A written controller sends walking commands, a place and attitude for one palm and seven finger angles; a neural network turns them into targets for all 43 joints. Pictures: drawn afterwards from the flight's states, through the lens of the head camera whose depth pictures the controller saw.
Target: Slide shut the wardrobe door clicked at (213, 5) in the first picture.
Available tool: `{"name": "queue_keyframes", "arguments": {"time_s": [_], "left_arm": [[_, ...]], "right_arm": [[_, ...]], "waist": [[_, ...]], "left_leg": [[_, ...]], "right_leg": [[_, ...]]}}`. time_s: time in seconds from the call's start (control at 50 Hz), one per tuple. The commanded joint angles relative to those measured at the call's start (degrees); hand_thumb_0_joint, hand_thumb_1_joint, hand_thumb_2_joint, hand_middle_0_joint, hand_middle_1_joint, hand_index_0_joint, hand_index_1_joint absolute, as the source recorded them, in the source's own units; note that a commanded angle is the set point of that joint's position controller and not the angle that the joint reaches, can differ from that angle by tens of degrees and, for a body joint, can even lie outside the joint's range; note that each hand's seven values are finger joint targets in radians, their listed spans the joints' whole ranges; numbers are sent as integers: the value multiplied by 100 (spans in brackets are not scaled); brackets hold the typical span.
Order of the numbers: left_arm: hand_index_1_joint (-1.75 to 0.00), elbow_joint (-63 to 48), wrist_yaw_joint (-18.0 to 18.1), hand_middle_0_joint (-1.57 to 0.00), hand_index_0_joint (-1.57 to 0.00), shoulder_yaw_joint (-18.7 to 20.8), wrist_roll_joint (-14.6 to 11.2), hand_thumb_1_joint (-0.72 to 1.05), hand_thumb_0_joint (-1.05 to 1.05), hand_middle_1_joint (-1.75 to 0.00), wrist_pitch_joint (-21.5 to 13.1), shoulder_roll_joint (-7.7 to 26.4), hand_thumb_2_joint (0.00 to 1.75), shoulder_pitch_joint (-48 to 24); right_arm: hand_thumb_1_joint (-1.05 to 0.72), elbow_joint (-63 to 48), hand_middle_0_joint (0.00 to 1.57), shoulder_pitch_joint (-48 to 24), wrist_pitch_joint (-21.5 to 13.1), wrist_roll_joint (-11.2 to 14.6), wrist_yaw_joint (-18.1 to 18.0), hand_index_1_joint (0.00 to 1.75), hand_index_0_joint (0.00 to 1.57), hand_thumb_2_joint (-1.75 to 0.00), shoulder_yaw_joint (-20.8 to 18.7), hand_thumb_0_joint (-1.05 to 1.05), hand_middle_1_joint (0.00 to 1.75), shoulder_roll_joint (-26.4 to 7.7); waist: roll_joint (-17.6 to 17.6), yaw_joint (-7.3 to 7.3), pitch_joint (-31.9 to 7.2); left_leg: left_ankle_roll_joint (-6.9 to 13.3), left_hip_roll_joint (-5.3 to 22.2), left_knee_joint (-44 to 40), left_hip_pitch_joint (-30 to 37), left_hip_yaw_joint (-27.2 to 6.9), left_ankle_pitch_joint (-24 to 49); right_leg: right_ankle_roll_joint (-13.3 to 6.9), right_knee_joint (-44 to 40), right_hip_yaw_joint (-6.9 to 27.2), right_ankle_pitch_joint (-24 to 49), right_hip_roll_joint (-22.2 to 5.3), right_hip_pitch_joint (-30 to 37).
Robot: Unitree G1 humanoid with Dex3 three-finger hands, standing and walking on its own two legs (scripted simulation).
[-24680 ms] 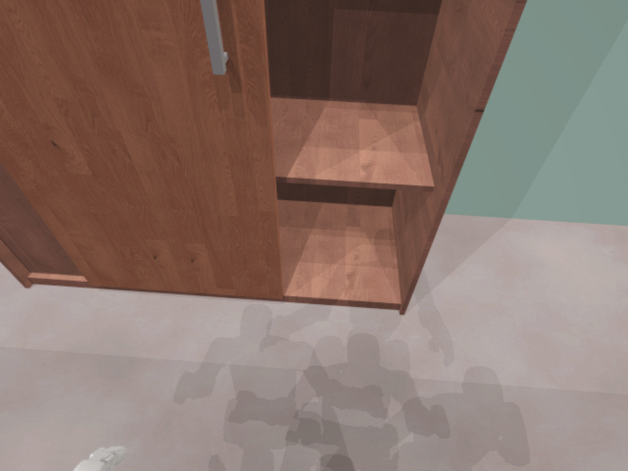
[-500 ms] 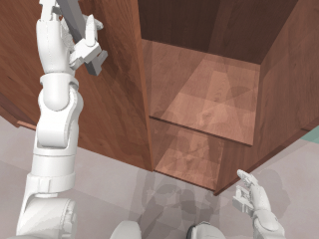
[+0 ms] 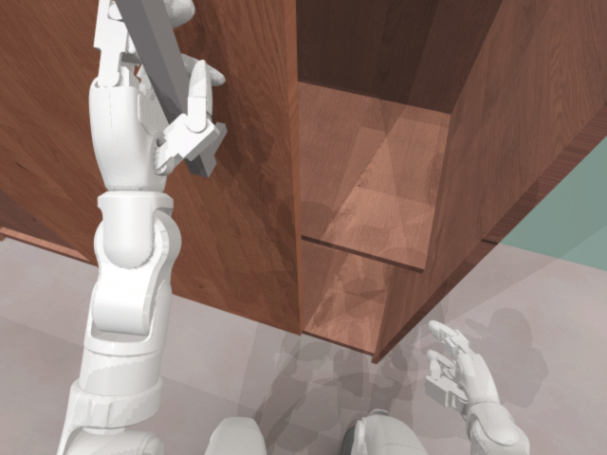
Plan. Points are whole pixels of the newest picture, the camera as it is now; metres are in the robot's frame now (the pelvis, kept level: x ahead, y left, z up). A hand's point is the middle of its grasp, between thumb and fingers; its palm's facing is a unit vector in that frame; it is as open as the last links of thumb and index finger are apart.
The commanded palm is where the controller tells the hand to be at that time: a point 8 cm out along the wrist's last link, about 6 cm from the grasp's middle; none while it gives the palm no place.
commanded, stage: step sideways, sliding the door along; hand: left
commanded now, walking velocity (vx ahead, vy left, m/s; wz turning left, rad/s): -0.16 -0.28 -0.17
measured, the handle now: (186, 77) +0.38 +0.19 +0.25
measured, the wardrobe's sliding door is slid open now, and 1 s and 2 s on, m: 0.23 0.00 0.00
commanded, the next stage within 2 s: stop walking and hold the door there in 1.60 s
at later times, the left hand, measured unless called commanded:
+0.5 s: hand (391, 170) +0.32 +0.01 +0.24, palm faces +0.08 -0.99 -0.12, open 6.7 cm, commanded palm +0.30 +0.04 +0.24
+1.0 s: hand (498, 190) +0.31 -0.07 +0.24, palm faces +0.19 -0.98 -0.04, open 6.4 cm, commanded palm +0.28 -0.08 +0.25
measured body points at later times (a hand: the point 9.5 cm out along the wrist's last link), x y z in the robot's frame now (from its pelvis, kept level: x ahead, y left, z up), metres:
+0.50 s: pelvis -0.04 -0.11 -0.01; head +0.00 -0.12 +0.43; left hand +0.31 +0.06 +0.24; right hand +0.15 -0.33 -0.11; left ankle -0.02 +0.10 -0.72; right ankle +0.01 -0.20 -0.73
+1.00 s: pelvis -0.08 -0.22 +0.00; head -0.06 -0.21 +0.44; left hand +0.30 -0.02 +0.24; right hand +0.07 -0.45 -0.10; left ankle -0.07 -0.06 -0.73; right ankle -0.04 -0.28 -0.72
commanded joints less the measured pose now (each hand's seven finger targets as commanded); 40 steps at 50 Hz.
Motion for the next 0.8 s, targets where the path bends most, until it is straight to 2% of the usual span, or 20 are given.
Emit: {"name": "queue_keyframes", "arguments": {"time_s": [0.0, 0.04, 0.08, 0.12, 0.18, 0.2, 0.24, 0.28, 0.36, 0.4, 0.42, 0.44, 0.46, 0.5, 0.56, 0.6, 0.64, 0.7, 0.76, 0.78], "left_arm": [[-140, -2110, -646, -45, -45, -1693, 81, 90, 0, -140, -838, -146, 90, -2531], [-140, -2160, -672, -45, -45, -1659, 84, 90, 0, -140, -779, -36, 90, -2387], [-140, -2204, -533, -45, -45, -1337, -7, 90, 0, -140, -700, 418, 90, -2178], [-140, -2239, -441, -45, -45, -1213, -146, 90, 0, -140, -637, 392, 90, -1674], [-140, -2713, -334, -45, -45, -1136, -188, 90, 0, -140, -764, 421, 90, -1895], [-140, -2734, -300, -45, -45, -895, -224, 90, 0, -140, -814, 706, 90, -1972], [-140, -2089, -420, -45, -45, -616, -150, 90, 0, -140, -851, 655, 90, -1661], [-140, -2021, -503, -45, -45, -433, -39, 90, 0, -140, -853, 767, 90, -2257], [-140, -1273, -436, -45, -45, -313, -29, 90, 0, -140, -693, 822, 90, -2088], [-140, -1079, -455, -45, -45, -264, -22, 90, 0, -140, -526, 1052, 90, -2206], [-140, -1003, -412, -45, -45, -174, -100, 90, 0, -140, -417, 1188, 90, -2165], [-140, -964, -327, -45, -45, 116, -195, 90, 0, -140, -323, 1468, 90, -2089], [-140, -993, -331, -45, -45, -63, -261, 90, 0, -140, -285, 1234, 90, -2031], [-140, -1346, -289, -45, -45, 131, -279, 90, 0, -140, -361, 1408, 90, -2189], [-140, -1246, -267, -45, -45, -57, -304, 90, 0, -140, -512, 1229, 90, -2310], [-140, -1016, -282, -45, -45, 51, -343, 90, 0, -140, -552, 1322, 90, -2223], [-140, -1068, -445, -45, -45, 35, -241, 90, 0, -140, -582, 1269, 90, -2729], [-140, -798, -420, -45, -45, -341, -299, 90, 0, -140, -544, 830, 90, -2997], [-140, -259, -432, -45, -45, -465, -207, 90, 0, -140, -396, 708, 90, -2990], [-140, -291, -444, -45, -45, -651, -224, 90, 0, -140, -330, 597, 90, -3202]], "right_arm": [[-90, -948, 20, -496, -279, 113, 15, 30, 20, -90, -177, 0, 30, -645], [-90, -1001, 20, -566, -237, 215, -17, 30, 20, -90, -135, 0, 30, -544], [-90, -928, 20, -635, -219, 235, -174, 30, 20, -90, -106, 0, 30, -360], [-90, -701, 20, -454, -216, 208, -256, 30, 20, -90, -209, 0, 30, -388], [-90, -523, 20, -434, -136, 74, -347, 30, 20, -90, -75, 0, 30, -340], [-90, -538, 20, -554, -47, 30, -389, 30, 20, -90, -105, 0, 30, -460], [-90, -718, 20, -531, 56, -45, -269, 30, 20, -90, -266, 0, 30, -611], [-90, -667, 20, -711, 88, -84, -196, 30, 20, -90, -211, 0, 30, -576], [-90, -612, 20, -440, 81, 71, -161, 30, 20, -90, -256, 0, 30, -704], [-90, -671, 20, -376, 147, 226, -262, 30, 20, -90, -140, 0, 30, -570], [-90, -723, 20, -415, 161, 269, -333, 30, 20, -90, -110, 0, 30, -464], [-90, -679, 20, -516, 129, 252, -416, 30, 20, -90, -58, 0, 30, -382], [-90, -508, 20, -425, 70, 256, -429, 30, 20, -90, -89, 0, 30, -462], [-90, -317, 20, -344, 16, 134, -476, 30, 20, -90, -28, 0, 30, -542], [-90, -299, 20, -151, 31, 71, -614, 30, 20, -90, 36, 0, 30, -495], [-90, -433, 20, -304, 109, 21, -595, 30, 20, -90, -172, 0, 30, -883], [-90, -447, 20, -539, 188, -62, -474, 30, 20, -90, -41, 0, 30, -594], [-90, -532, 20, -423, 184, 74, -404, 30, 20, -90, 37, 0, 30, -650], [-90, -510, 20, -130, 174, 209, -422, 30, 20, -90, -35, 0, 30, -821], [-90, -573, 20, -170, 154, 268, -448, 30, 20, -90, 17, 0, 30, -686]], "waist": [[1081, -955, -3012], [143, -881, -3039], [-1556, -913, -3138], [-1605, -864, -3312], [-798, -1019, -3914], [-88, -1051, -3932], [1322, -778, -3803], [1445, -785, -3358], [1281, -863, -3308], [-351, -941, -3130], [-1540, -1002, -3078], [-2107, -929, -2914], [-1924, -843, -2971], [-967, -932, -3080], [-349, -1034, -3740], [1722, -815, -3431], [1478, -726, -3169], [1148, -781, -3155], [599, -822, -3402], [-146, -895, -3336]], "left_leg": [[970, 852, 710, 1842, 81, 4358], [902, 369, 1362, 1022, 76, 2956], [871, -717, 2004, -486, -37, -1081], [632, -754, 2230, -864, -578, -1845], [596, -438, -378, 148, -122, 412], [651, -63, -890, 1083, -252, 2147], [1665, 1801, -462, 2193, -1665, 5970], [1788, 1750, -464, 1464, -1197, 4703], [997, 1021, 698, 1458, -192, 3866], [757, 207, 1262, 500, 60, 1594], [592, -477, 1660, -288, 162, -232], [590, -877, 2204, -672, -119, -1746], [659, -882, 2691, -655, -502, -1712], [741, -820, 1977, -520, -405, -1200], [743, -696, -992, 368, 2, 795], [1422, 1172, -960, 1387, -1832, 3338], [1965, 1639, -859, 1278, -1998, 3292], [1418, 1108, -42, 1189, -933, 3900], [984, 234, 711, 513, -275, 2067], [858, -235, 1033, 118, -91, 1195]], "right_leg": [[71, -1214, -179, 1167, -19, 577], [55, -1899, -59, 3121, -237, 1376], [-570, -2020, 1652, 6697, -1567, 1907], [-843, -1770, 2041, 6757, -1749, 2078], [-484, -782, 1121, 6303, -1300, 2306], [-231, -392, 823, 5116, -961, 1586], [162, 461, 456, -261, -204, -308], [117, 568, 547, -679, -188, -216], [61, -1412, 93, 1146, -110, 824], [22, -2231, 228, 2825, -357, 1527], [-316, -2494, 1208, 3809, -1023, 1528], [-620, -2909, 1791, 3281, -1603, 921], [-812, -2992, 1866, 2074, -1684, 671], [-914, -2520, 1609, 2450, -1348, 737], [-443, -1255, 873, 3003, -892, 1571], [56, -144, 254, 899, -179, -130], [112, 760, 628, -286, -200, -554], [2, -984, 259, 65, -169, 474], [8, -2325, -78, 1740, -66, 1820], [-134, -2616, 337, 2443, -400, 2004]]}}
